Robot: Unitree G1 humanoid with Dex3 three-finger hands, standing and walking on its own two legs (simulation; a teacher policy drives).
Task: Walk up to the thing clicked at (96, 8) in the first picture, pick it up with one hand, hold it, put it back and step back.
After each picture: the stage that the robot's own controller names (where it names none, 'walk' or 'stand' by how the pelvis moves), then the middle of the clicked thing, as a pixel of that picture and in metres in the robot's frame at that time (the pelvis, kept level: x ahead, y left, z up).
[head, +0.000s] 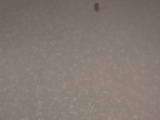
stand; (96, 7) +2.32 -0.27 -0.72
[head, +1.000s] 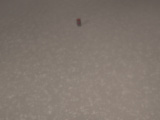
walk; (78, 22) +2.20 +0.14 -0.70
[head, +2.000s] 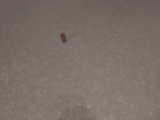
walk; (63, 38) +1.59 +0.34 -0.72
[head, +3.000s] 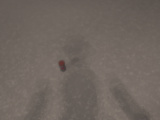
walk; (62, 66) +1.09 +0.30 -0.72
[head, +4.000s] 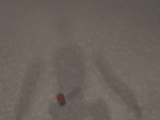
walk; (61, 100) +0.70 +0.24 -0.71
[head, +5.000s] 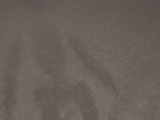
stand; out of the picture +0.41 +0.22 -0.70
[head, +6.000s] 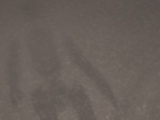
stand; out of the picture +0.35 +0.25 -0.72
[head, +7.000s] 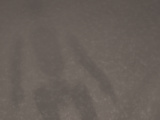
stand; out of the picture +0.34 +0.23 -0.73
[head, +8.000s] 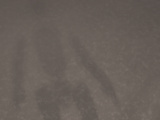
stand; out of the picture +0.34 +0.23 -0.73
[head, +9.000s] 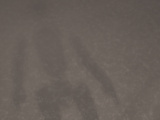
stand; out of the picture +0.34 +0.22 -0.73
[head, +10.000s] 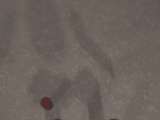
go down; (46, 104) +0.39 +0.22 -0.56
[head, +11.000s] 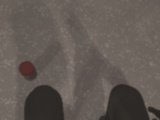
go down; (28, 71) +0.43 +0.26 -0.31
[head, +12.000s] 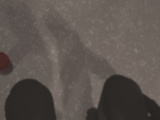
close in; (2, 64) +0.41 +0.29 -0.25
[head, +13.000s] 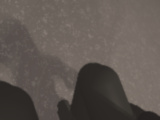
close; out of the picture +0.40 +0.31 -0.21
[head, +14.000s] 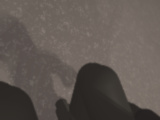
close; out of the picture +0.39 +0.31 -0.22
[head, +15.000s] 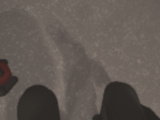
lift; (0, 78) +0.34 +0.28 -0.08
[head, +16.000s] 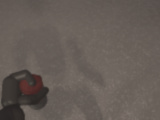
hold; (34, 92) +0.33 +0.18 +0.03
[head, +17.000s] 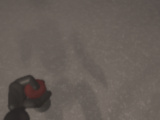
hold; (38, 96) +0.33 +0.17 +0.00
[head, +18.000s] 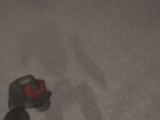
hold; (38, 96) +0.33 +0.17 +0.00
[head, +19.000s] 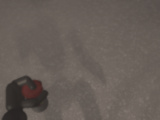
crouch; (36, 96) +0.34 +0.18 -0.02
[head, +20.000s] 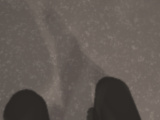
lower; out of the picture +0.46 +0.28 -0.11
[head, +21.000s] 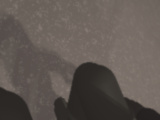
lower; out of the picture +0.40 +0.33 -0.22
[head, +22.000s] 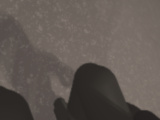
lower; out of the picture +0.41 +0.33 -0.22
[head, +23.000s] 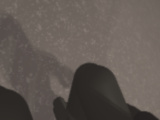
lower; out of the picture +0.40 +0.33 -0.22
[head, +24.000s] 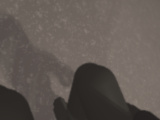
lower; out of the picture +0.40 +0.33 -0.22
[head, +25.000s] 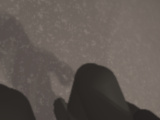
open; out of the picture +0.40 +0.32 -0.22
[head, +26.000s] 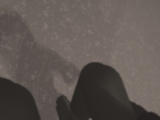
rise; out of the picture +0.40 +0.32 -0.22
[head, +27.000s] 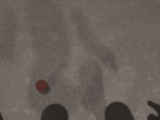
walk; (43, 87) +0.43 +0.24 -0.48
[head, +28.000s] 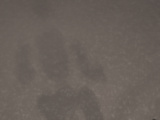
stand; out of the picture +0.38 +0.22 -0.66
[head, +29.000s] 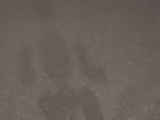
stand; out of the picture +0.38 +0.23 -0.67
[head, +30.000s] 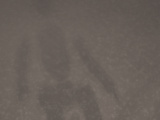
stand; out of the picture +0.39 +0.22 -0.70
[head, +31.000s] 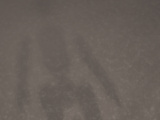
stand; out of the picture +0.38 +0.22 -0.72
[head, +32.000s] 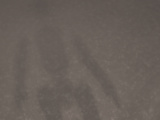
stand; out of the picture +0.37 +0.23 -0.73
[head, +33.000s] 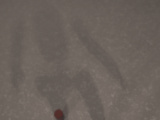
walk; (59, 115) +0.43 +0.21 -0.70
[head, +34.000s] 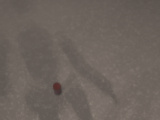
walk; (57, 89) +0.67 +0.19 -0.70
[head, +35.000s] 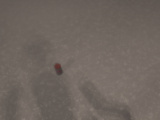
stand; (58, 69) +0.99 +0.32 -0.70
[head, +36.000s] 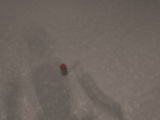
stand; (63, 70) +0.99 +0.21 -0.71
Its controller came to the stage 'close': yes
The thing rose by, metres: 0.70
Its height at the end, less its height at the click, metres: +0.00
